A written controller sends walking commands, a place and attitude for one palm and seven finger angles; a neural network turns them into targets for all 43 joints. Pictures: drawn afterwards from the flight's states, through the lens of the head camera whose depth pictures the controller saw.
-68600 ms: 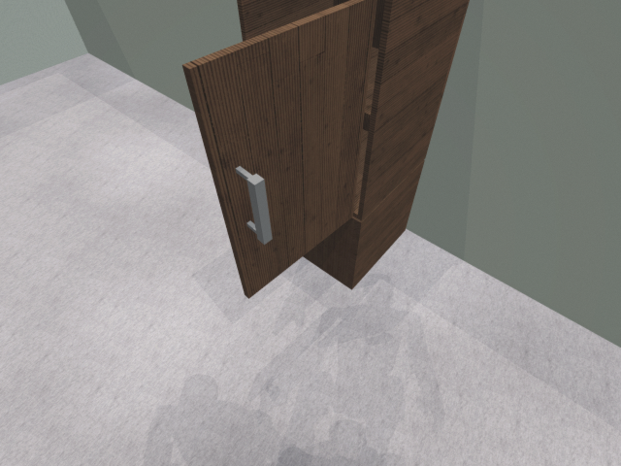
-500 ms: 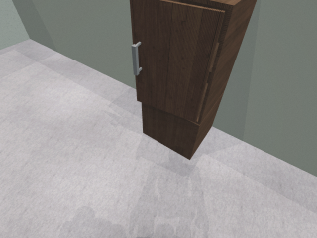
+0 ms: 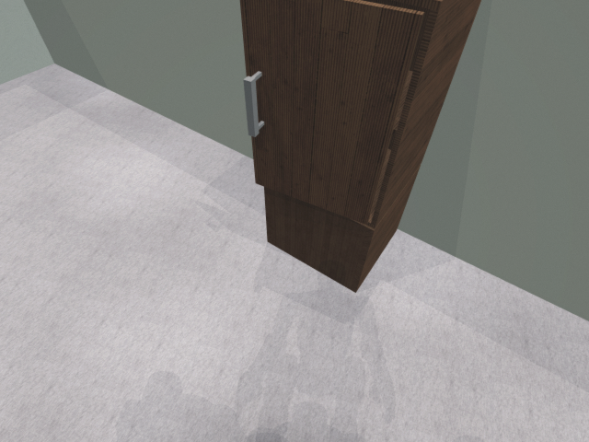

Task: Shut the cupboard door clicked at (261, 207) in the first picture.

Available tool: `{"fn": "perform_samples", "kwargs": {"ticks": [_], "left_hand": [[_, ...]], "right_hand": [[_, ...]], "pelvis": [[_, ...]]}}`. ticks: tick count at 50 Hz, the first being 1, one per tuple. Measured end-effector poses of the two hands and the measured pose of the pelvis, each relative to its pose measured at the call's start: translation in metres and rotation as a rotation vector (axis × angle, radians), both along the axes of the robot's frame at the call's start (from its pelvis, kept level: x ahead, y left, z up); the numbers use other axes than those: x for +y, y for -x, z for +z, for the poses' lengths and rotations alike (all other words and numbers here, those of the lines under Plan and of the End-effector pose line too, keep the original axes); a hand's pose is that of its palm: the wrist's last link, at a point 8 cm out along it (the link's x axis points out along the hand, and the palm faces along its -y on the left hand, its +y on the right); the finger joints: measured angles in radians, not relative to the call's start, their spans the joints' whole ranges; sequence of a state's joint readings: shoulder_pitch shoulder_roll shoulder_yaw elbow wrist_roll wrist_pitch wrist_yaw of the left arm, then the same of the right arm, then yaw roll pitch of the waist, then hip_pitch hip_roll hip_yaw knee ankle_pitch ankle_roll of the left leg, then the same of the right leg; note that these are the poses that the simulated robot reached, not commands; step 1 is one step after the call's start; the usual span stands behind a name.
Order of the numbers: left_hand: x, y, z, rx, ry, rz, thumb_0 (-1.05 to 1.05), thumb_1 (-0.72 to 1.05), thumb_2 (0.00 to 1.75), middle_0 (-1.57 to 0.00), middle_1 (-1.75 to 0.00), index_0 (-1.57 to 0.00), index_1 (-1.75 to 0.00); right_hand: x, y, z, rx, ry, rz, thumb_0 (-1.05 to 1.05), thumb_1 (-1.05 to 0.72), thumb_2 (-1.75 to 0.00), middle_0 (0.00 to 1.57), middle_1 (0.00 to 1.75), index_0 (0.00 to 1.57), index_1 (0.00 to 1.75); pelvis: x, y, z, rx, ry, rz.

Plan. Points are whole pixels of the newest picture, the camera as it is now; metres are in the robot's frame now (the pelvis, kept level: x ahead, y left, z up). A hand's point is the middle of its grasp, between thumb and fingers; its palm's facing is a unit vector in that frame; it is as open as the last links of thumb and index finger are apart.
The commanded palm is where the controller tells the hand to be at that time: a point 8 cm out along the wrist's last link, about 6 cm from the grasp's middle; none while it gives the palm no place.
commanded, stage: look to check the result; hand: left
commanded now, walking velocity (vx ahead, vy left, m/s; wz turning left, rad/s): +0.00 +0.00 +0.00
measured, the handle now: (255, 104) +0.90 +0.15 -0.03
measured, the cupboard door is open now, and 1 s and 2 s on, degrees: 8 8 8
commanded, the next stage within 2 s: walk to a spot facing it in 0.02 s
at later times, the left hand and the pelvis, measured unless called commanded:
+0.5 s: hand out of the picture +0.03 +0.21 -0.20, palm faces +0.19 -0.96 -0.20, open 7.4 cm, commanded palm none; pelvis +0.01 +0.01 -0.02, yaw +9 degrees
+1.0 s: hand out of the picture +0.00 +0.18 -0.16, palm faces +0.43 -0.84 -0.33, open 7.4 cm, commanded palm none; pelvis +0.01 -0.05 -0.01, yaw +28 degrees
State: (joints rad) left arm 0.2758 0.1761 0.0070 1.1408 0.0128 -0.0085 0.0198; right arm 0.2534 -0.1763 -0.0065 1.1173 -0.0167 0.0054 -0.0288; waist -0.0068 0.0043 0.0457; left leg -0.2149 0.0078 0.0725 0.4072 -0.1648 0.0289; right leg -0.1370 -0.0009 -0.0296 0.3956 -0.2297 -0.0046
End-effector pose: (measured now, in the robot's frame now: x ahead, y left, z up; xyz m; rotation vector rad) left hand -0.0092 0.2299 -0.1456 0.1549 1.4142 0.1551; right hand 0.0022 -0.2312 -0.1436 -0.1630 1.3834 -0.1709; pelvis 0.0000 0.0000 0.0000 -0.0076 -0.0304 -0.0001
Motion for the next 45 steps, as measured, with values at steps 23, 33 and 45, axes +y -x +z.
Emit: {"fn": "perform_samples", "kwargs": {"ticks": [23,33,45], "left_hand": [[0.017,-0.023,-0.022,-0.091,-0.013,0.134,0.0,0.9,0.9,-0.2,-0.3,-0.2,-0.3],[0.042,-0.027,-0.001,-0.147,-0.063,0.196,0.01,0.9,0.9,-0.2,-0.3,-0.2,-0.3],[0.018,-0.019,0.021,-0.263,-0.172,0.306,0.0,0.9,0.9,-0.2,-0.3,-0.2,-0.3]], "right_hand": [[0.004,-0.05,-0.012,0.012,0.02,0.121,0.01,-0.9,-0.9,0.2,0.3,0.19,0.3],[0.008,-0.078,0.004,-0.024,0.039,0.243,0.0,-0.9,-0.9,0.21,0.3,0.2,0.3],[-0.039,-0.138,-0.006,-0.048,0.036,0.382,0.01,-0.9,-0.9,0.21,0.3,0.2,0.3]], "pelvis": [[0.008,-0.01,-0.021,0.002,0.025,0.147],[0.008,-0.002,-0.007,0.058,0.028,0.238],[-0.041,-0.007,-0.013,0.096,0.009,0.411]]}}
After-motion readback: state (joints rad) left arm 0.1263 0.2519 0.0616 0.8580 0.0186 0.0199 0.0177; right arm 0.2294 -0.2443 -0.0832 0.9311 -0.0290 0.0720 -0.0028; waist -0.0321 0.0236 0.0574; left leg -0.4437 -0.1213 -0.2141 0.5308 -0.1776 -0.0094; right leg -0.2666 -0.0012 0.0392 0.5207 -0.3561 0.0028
